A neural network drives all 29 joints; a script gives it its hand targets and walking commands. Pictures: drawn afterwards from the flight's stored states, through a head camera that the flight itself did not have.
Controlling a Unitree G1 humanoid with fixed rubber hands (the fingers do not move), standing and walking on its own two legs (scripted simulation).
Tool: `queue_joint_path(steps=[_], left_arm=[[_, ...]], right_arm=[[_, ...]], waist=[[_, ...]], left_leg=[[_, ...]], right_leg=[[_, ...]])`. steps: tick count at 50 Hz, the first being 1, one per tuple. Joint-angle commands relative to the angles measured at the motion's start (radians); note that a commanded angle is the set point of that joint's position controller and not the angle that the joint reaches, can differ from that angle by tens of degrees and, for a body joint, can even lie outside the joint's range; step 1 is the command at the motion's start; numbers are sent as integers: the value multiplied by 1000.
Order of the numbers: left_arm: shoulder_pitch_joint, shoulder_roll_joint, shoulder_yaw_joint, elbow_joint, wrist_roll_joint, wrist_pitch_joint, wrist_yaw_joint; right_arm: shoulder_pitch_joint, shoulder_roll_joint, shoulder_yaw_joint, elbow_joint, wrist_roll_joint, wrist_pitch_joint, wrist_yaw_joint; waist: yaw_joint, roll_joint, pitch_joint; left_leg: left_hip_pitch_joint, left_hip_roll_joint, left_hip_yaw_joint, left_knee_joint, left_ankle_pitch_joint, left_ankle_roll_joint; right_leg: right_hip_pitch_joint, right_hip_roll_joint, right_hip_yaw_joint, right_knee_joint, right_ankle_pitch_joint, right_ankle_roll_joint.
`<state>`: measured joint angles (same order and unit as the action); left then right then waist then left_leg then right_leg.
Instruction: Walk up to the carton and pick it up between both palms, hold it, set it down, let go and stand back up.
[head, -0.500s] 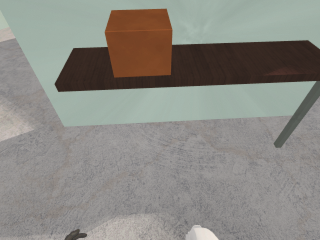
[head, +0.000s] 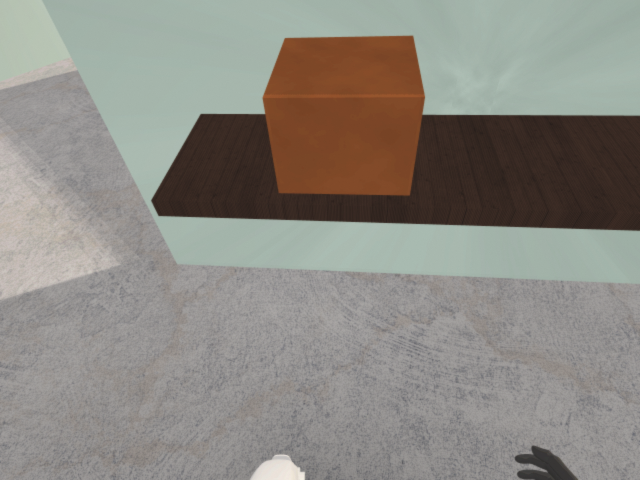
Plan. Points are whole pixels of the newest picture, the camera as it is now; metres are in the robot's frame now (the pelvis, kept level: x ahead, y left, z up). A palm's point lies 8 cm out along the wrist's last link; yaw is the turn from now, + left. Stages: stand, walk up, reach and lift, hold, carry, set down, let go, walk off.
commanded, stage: walk up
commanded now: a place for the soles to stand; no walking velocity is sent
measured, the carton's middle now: (345, 114) +0.81 +0.03 +0.03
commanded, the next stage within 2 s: none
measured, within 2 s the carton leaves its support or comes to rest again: neither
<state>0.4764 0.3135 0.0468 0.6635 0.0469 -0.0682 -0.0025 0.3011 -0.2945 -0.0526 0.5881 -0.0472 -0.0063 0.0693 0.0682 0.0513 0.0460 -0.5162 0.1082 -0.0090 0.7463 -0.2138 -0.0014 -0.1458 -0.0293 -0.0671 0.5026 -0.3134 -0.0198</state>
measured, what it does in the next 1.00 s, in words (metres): walks ahead: left foot, then right foot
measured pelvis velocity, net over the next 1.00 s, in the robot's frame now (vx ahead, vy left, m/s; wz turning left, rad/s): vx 0.24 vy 0.06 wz -0.01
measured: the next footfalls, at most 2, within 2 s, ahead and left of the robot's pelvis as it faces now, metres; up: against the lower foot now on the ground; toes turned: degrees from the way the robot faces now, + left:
left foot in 0.08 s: +0.17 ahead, +0.16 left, +0.00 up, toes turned +3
right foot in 0.46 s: +0.31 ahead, -0.08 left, +0.00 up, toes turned -3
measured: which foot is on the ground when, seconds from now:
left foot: up 0.00-0.06, down 0.08-0.46, up 0.48-0.74, down 0.76-1.00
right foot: down 0.00-0.08, up 0.10-0.44, down 0.46-1.00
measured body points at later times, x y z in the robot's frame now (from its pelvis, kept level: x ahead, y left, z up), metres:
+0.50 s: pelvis +0.18 +0.03 -0.02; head +0.19 +0.01 +0.43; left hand +0.34 +0.28 -0.10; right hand +0.20 -0.25 -0.14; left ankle +0.14 +0.16 -0.72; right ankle +0.27 -0.08 -0.74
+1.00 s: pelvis +0.24 +0.06 -0.01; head +0.25 +0.07 +0.44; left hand +0.36 +0.32 -0.11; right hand +0.41 -0.20 -0.08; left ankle +0.28 +0.18 -0.73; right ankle +0.27 -0.08 -0.73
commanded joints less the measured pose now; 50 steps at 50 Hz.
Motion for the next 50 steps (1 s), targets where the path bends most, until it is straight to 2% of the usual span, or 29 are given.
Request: queue_joint_path(steps=[1, 2, 3, 4, 5, 6, 7, 9, 11, 14, 18, 21, 22, 23, 24, 25, 26, 28, 30, 32, 35, 37, 38, 39, 40, 41, 43, 44, 50], left_arm=[[-32, 177, 48, -70, 2, -2, -4], [-33, 166, 41, -71, 4, 4, -5], [-22, 131, 24, -72, 9, 13, -8], [32, 51, -7, -91, 8, 18, -13], [68, 25, -13, -144, -1, 22, -18], [11, 105, 12, -158, 7, 37, -8], [-31, 122, 18, -165, 2, 44, -9], [-31, 103, 17, -156, -11, 44, -13], [-11, 79, 21, -143, -12, 46, -26], [-47, 43, 17, -154, -11, 47, -39], [-115, 32, 23, -165, -9, 36, -38], [-74, 44, 31, -158, -1, 21, -20], [-31, 61, 37, -151, 0, 16, -11], [36, 123, 52, -143, 7, 10, 2], [53, 208, 72, -163, -1, 19, 14], [38, 188, 73, -144, -13, 35, 25], [9, 162, 57, -143, -21, 39, 30], [-68, 138, 41, -147, -11, 40, 34], [-129, 101, 20, -146, -13, 33, 30], [-157, 103, 13, -146, -13, 35, 25], [-178, 126, 7, -147, -32, 54, 19], [-204, 129, -5, -156, -48, 64, 9], [-165, 97, -19, -153, -55, 67, 2], [-99, 53, -33, -150, -62, 75, 1], [-109, 70, -23, -135, -51, 90, 9], [-135, 89, -13, -133, -44, 94, 9], [-149, 100, -13, -128, -38, 79, 2], [-149, 113, -10, -117, -33, 72, -1], [-176, 105, -15, -102, -39, 54, -6]], right_arm=[[35, -72, -37, -73, 4, -35, -8], [83, -78, -44, -63, 2, -43, -16], [182, -104, -56, -39, -3, -53, -30], [285, -163, -70, -17, -17, -62, -47], [290, -266, -82, -41, -12, -62, -61], [263, -265, -80, -31, 16, -47, -73], [212, -233, -71, -37, 21, -41, -78], [136, -184, -47, -35, 5, -36, -83], [95, -154, -31, -19, 4, -41, -77], [103, -155, -27, 1, 7, -54, -72], [113, -166, -29, 10, 11, -47, -67], [115, -149, -15, -5, 13, -30, -65], [139, -131, -5, -9, 10, -27, -63], [166, -76, 20, -29, 6, -24, -61], [222, -71, 24, -48, 13, -8, -65], [188, -138, 4, -42, 4, 19, -77], [139, -149, -5, -52, 5, 30, -80], [142, -121, -3, -47, 6, 25, -80], [164, -82, 3, -32, 11, 19, -73], [158, -51, 11, -25, 18, 13, -65], [122, -52, 7, -30, 23, 9, -70], [102, -89, -1, -39, 22, 1, -75], [87, -122, -6, -47, 14, -4, -79], [16, -189, -14, -72, 28, -6, -83], [-33, -202, -19, -71, 48, 2, -83], [-75, -179, -10, -75, 57, 4, -81], [-103, -151, 7, -77, 58, 5, -74], [-80, -142, 11, -71, 60, 4, -69], [-90, -142, 12, -76, 55, -7, -62]], waist=[[-54, -141, 80], [-80, -104, 69], [-129, -27, 22], [-168, 146, -77], [-156, 284, -91], [-163, 134, -49], [-145, 79, 12], [-120, 75, 51], [-92, 95, 42], [-95, 142, 66], [-108, 121, 48], [-62, -9, 19], [-37, -56, -16], [5, -214, -88], [0, -328, -131], [11, -224, -77], [5, -176, -8], [-29, -153, 29], [-59, -168, 19], [-67, -220, -29], [-79, -217, -93], [-103, -148, -91], [-96, -71, -118], [-49, 47, -144], [-48, 36, -87], [-44, 12, -28], [-42, 44, -1], [-53, 57, -21], [-56, 29, -55]], left_leg=[[210, -36, 42, -118, 26, 31], [289, -61, 55, -151, 20, 43], [414, -82, 37, -188, -30, 53], [551, 47, -158, -270, -217, 97], [577, 279, -648, -456, -415, 206], [500, 327, -729, -516, -511, 281], [443, 303, -643, -490, -445, 281], [353, 229, -425, -453, -261, 259], [236, 160, -275, -466, -160, 231], [215, 145, -188, -459, -35, 245], [191, 121, -127, -412, -52, 221], [111, 98, -82, -252, 27, 161], [69, 72, -52, -135, -1, 121], [-7, -5, 26, 123, -93, 61], [-69, -130, 73, 360, -430, -4], [-88, -95, -12, 461, -447, -3], [-122, -83, -34, 513, -385, -7], [-95, -49, -50, 456, -299, -12], [26, -42, -39, 311, -263, -24], [135, -56, 10, 130, -230, -38], [286, -92, 53, -72, -65, -26], [406, -86, 15, -227, 140, 10], [457, 5, -94, -251, 138, 43], [331, 181, -301, -321, 96, 119], [160, 210, -312, -358, -1, 181], [88, 159, -265, -368, -66, 162], [89, 69, -165, -338, -68, 82], [101, 46, -146, -334, -96, 64], [182, 29, -128, -306, 0, 58]], right_leg=[[-225, -228, 185, -181, -175, -169], [-246, -213, 162, -112, -161, -150], [-271, -167, 109, 87, -90, -120], [-350, -64, -3, 435, -86, -62], [-554, 60, 3, 670, -300, 5], [-583, 12, 113, 749, -274, 0], [-605, -13, 129, 806, -200, 3], [-573, -51, 124, 732, -119, 14], [-451, -47, 98, 623, -78, 33], [-403, -54, 71, 438, -32, 38], [-269, -29, 32, 234, 75, 16], [-40, 31, -2, 99, 180, -8], [60, 12, 54, 62, 156, -33], [175, -149, 278, -4, 69, -91], [136, -391, 674, -168, -60, -237], [60, -416, 731, -212, -143, -308], [15, -379, 656, -202, -78, -297], [-46, -317, 472, -161, 135, -264], [-134, -253, 303, -130, 354, -225], [-150, -206, 216, -79, 508, -205], [-184, -170, 174, 19, 508, -161], [-287, -154, 167, 55, 344, -90], [-333, -124, 138, 105, 172, -44], [-252, -40, 77, 185, -62, 11], [-141, -15, 71, 202, -141, 17], [-113, -13, 82, 158, -82, 13], [-105, -46, 111, 57, 56, 5], [-102, -56, 125, 39, 64, 0], [-107, -66, 129, 4, 117, -2]])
